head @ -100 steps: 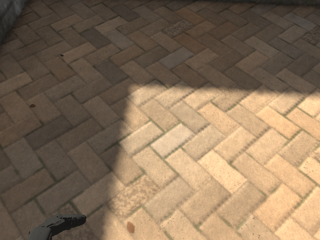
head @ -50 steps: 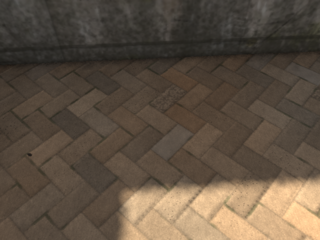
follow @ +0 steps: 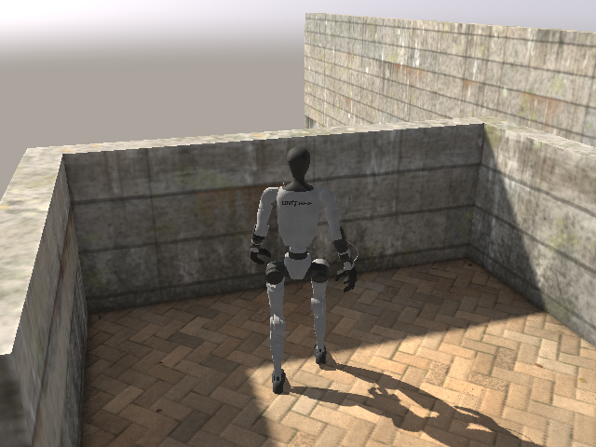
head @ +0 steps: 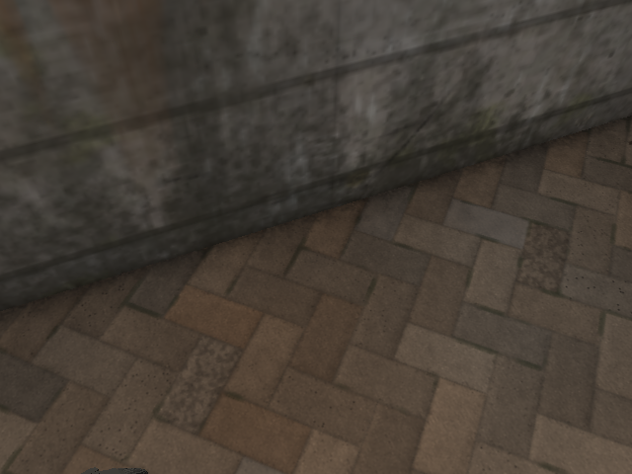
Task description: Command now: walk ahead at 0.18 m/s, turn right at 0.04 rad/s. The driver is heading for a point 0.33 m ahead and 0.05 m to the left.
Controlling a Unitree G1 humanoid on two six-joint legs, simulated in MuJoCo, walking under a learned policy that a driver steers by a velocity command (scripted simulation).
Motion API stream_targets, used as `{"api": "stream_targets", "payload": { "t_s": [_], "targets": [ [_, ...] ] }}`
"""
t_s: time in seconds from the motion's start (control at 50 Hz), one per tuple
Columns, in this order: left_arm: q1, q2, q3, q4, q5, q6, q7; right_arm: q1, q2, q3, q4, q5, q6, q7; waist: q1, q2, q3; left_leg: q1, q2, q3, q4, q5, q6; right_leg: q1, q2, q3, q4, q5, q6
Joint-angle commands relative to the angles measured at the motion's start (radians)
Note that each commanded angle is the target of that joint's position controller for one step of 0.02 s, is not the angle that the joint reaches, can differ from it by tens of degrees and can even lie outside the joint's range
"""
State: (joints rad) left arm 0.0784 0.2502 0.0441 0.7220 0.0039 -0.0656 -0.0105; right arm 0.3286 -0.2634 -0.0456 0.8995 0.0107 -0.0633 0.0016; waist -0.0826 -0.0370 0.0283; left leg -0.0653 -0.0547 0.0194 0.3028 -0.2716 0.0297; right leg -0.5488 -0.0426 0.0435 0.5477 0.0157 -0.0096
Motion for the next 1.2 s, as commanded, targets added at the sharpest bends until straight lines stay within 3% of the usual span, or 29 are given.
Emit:
{"api": "stream_targets", "payload": {
  "t_s": [0.02, 0.04, 0.06, 0.08, 0.1, 0.12, 0.14, 0.16, 0.18, 0.22, 0.28, 0.32, 0.34, 0.36, 0.4, 0.42, 0.5, 0.7, 1.2],
  "targets": [
    [0.083, 0.110, 0.038, -0.030, 0.013, -0.017, -0.003, -0.053, -0.158, -0.032, -0.046, 0.009, 0.002, -0.010, 0.101, 0.118, -0.102, -0.021, 0.217, -0.101, 0.116, 0.598, 0.093, 0.244, 0.040, -0.028, -0.116, 0.082, -0.041],
    [0.133, 0.161, 0.052, -0.017, 0.021, -0.019, 0.005, -0.021, -0.138, -0.026, -0.044, -0.003, -0.002, -0.009, 0.108, 0.067, -0.143, -0.061, 0.162, -0.076, 0.218, 0.534, 0.051, 0.376, -0.011, 0.010, -0.132, 0.349, -0.073],
    [0.190, 0.217, 0.059, -0.019, 0.039, -0.016, 0.013, 0.045, -0.089, -0.007, -0.053, -0.032, -0.014, -0.006, 0.089, -0.062, -0.259, -0.230, 0.092, -0.039, 0.411, 0.224, -0.002, 0.633, -0.182, 0.165, -0.029, 0.747, -0.164],
    [0.216, 0.154, 0.039, -0.006, 0.037, 0.000, 0.015, 0.147, -0.027, 0.019, -0.024, -0.023, -0.012, -0.002, 0.086, -0.216, -0.385, -0.358, 0.045, -0.053, 0.630, -0.326, -0.054, 0.766, -0.349, 0.344, -0.036, 0.823, -0.322],
    [0.220, 0.095, 0.023, 0.002, 0.014, 0.013, 0.007, 0.109, -0.100, 0.002, -0.018, -0.009, 0.004, 0.000, 0.108, -0.152, -0.369, -0.393, 0.066, -0.103, 0.704, -0.460, -0.073, 0.704, -0.322, 0.374, -0.076, 0.627, -0.322],
    [0.169, 0.094, 0.019, 0.006, 0.002, 0.018, 0.002, 0.048, -0.123, -0.007, -0.034, 0.001, 0.022, -0.004, 0.101, -0.103, -0.276, -0.447, 0.089, -0.101, 0.739, -0.434, -0.082, 0.621, -0.286, 0.342, -0.117, 0.418, -0.285],
    [0.111, 0.096, 0.017, 0.001, 0.004, 0.021, 0.001, 0.004, -0.121, -0.011, -0.037, -0.001, 0.043, -0.014, 0.090, -0.053, -0.212, -0.452, 0.110, -0.094, 0.724, -0.385, -0.090, 0.517, -0.260, 0.317, -0.160, 0.257, -0.255],
    [0.048, 0.104, 0.018, -0.006, 0.009, 0.025, 0.003, -0.021, -0.121, -0.015, -0.042, -0.008, 0.063, -0.025, 0.071, -0.049, -0.160, -0.415, 0.127, -0.093, 0.675, -0.333, -0.098, 0.403, -0.236, 0.284, -0.206, 0.132, -0.232],
    [0.000, 0.115, 0.021, -0.007, 0.018, 0.030, 0.006, -0.014, -0.109, -0.014, -0.039, -0.009, 0.079, -0.033, 0.044, -0.084, -0.136, -0.344, 0.133, -0.085, 0.611, -0.283, -0.104, 0.303, -0.204, 0.243, -0.243, 0.037, -0.210],
    [-0.036, 0.112, 0.024, 0.000, 0.027, 0.037, 0.012, 0.016, -0.078, -0.008, -0.015, -0.014, 0.088, -0.042, 0.029, -0.113, -0.131, -0.217, 0.112, -0.047, 0.496, -0.182, -0.104, 0.200, -0.151, 0.162, -0.270, -0.044, -0.194],
    [-0.038, 0.095, 0.020, 0.027, 0.013, 0.042, 0.019, 0.025, -0.059, -0.006, 0.010, -0.023, 0.086, -0.038, 0.019, -0.093, -0.141, -0.083, 0.093, -0.012, 0.298, 0.045, -0.076, 0.157, -0.120, 0.115, -0.267, -0.253, -0.167],
    [0.010, 0.062, 0.008, 0.062, 0.007, 0.044, 0.019, -0.008, -0.076, -0.007, -0.001, -0.046, 0.085, -0.033, 0.029, -0.055, -0.095, -0.041, 0.114, -0.038, 0.188, 0.112, -0.039, 0.113, -0.075, 0.099, -0.264, -0.489, -0.087],
    [0.030, 0.063, 0.008, 0.074, 0.014, 0.044, 0.017, -0.033, -0.115, -0.011, -0.020, -0.045, 0.085, -0.037, 0.054, -0.006, -0.043, -0.085, 0.168, -0.092, 0.129, 0.051, -0.012, 0.108, -0.040, 0.080, -0.232, -0.542, -0.046],
    [0.050, 0.066, 0.014, 0.075, 0.009, 0.046, 0.021, -0.062, -0.162, -0.025, -0.008, -0.029, 0.083, -0.039, 0.094, 0.109, 0.006, -0.236, 0.162, -0.093, 0.111, -0.155, 0.013, 0.180, 0.016, 0.016, -0.206, -0.467, -0.016],
    [0.031, 0.075, 0.017, 0.086, 0.010, 0.046, 0.031, -0.097, -0.093, -0.009, -0.002, -0.033, 0.061, -0.037, 0.091, 0.140, 0.019, -0.347, 0.148, -0.096, 0.049, -0.222, -0.008, 0.314, 0.019, 0.002, -0.131, -0.324, -0.013],
    [0.042, 0.070, 0.018, 0.099, 0.008, 0.049, 0.034, -0.106, -0.087, -0.007, 0.001, -0.032, 0.051, -0.035, 0.095, 0.142, 0.015, -0.339, 0.142, -0.089, 0.049, -0.169, -0.022, 0.333, 0.014, 0.005, -0.119, -0.279, -0.023],
    [0.063, 0.067, 0.020, 0.141, 0.006, 0.048, 0.032, -0.068, -0.086, -0.006, 0.028, -0.019, 0.031, -0.033, 0.081, 0.089, -0.029, -0.249, 0.129, -0.071, 0.098, -0.001, -0.030, 0.349, 0.012, 0.000, -0.093, -0.119, -0.036],
    [0.071, 0.075, 0.023, 0.233, -0.004, 0.063, 0.041, -0.045, -0.071, 0.000, 0.072, -0.014, 0.043, -0.036, 0.074, 0.036, -0.046, -0.186, 0.108, -0.044, 0.125, 0.164, -0.024, 0.393, 0.007, -0.006, -0.067, 0.026, -0.029],
    [0.057, 0.066, 0.014, 0.367, -0.006, 0.081, 0.053, 0.005, -0.031, 0.014, 0.151, -0.017, 0.047, -0.043, 0.084, 0.042, 0.009, -0.193, 0.087, -0.021, 0.076, 0.061, -0.027, 0.386, 0.013, -0.012, -0.107, -0.086, -0.014]
  ]
}}
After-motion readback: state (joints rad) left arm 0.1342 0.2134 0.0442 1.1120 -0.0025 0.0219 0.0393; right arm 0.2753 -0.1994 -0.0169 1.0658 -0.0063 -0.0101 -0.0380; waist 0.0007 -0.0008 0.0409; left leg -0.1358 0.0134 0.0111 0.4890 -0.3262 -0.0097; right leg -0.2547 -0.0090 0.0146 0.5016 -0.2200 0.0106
